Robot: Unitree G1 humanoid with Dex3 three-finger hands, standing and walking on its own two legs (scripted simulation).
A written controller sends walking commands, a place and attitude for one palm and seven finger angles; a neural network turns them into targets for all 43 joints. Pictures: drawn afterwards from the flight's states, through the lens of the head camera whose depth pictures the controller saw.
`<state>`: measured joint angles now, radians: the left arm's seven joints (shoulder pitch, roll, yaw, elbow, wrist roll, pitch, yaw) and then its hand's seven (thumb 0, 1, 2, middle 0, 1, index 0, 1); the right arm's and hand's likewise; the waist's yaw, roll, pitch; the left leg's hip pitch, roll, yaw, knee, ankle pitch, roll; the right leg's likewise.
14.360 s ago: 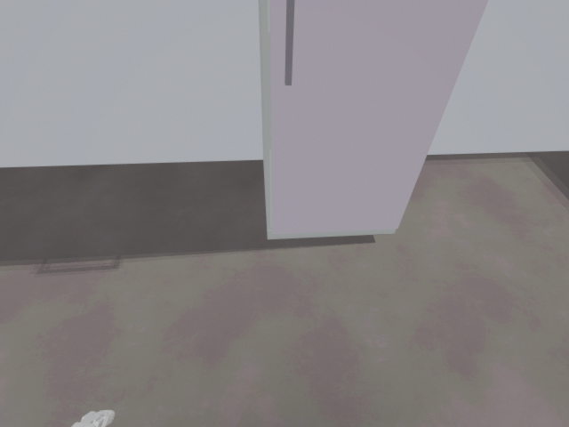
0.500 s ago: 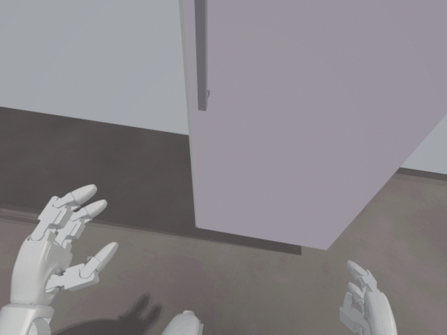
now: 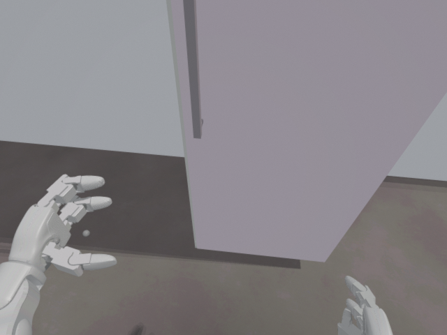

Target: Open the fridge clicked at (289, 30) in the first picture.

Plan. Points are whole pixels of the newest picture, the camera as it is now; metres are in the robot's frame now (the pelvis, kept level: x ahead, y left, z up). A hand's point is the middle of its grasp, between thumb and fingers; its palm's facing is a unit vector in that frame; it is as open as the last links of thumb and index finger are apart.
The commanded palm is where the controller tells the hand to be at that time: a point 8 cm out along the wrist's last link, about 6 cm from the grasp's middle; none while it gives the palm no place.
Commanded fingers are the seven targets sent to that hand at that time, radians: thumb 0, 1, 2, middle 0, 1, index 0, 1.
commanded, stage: raise the hand to about handle height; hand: left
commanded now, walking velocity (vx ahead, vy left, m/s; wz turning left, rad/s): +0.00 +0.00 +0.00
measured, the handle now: (195, 59) +0.56 +0.12 +0.23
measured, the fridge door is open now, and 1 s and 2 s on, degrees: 0 0 0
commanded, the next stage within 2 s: move the hooked fingers beside the handle in 1.00 s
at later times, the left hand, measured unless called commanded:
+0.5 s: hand (41, 167) +0.26 +0.27 +0.21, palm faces +0.09 -0.99 -0.08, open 14.0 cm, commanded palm +0.23 +0.31 +0.21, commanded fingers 0.00 -0.50 0.30 -0.30 -1.20 -0.30 -1.20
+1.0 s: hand (67, 166) +0.28 +0.25 +0.20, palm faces +0.05 -1.00 -0.07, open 14.0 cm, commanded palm +0.25 +0.29 +0.21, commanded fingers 0.00 -0.50 0.30 -0.30 -1.20 -0.30 -1.20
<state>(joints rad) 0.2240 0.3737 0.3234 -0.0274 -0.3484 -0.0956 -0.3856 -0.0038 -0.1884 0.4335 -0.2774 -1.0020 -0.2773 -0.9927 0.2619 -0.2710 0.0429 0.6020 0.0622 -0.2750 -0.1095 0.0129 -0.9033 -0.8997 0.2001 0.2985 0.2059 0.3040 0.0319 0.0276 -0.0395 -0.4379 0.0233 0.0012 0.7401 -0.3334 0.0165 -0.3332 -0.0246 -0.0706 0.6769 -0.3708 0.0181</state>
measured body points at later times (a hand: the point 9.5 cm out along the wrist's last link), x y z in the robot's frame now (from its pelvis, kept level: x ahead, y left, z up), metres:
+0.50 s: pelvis +0.00 -0.02 +0.02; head -0.02 -0.03 +0.47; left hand +0.25 +0.33 +0.22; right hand +0.19 -0.23 -0.05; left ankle +0.03 +0.10 -0.72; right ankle -0.01 -0.13 -0.72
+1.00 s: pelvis +0.01 -0.03 +0.02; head -0.01 -0.05 +0.47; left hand +0.27 +0.30 +0.21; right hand +0.20 -0.25 -0.05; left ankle +0.03 +0.10 -0.72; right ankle -0.01 -0.13 -0.72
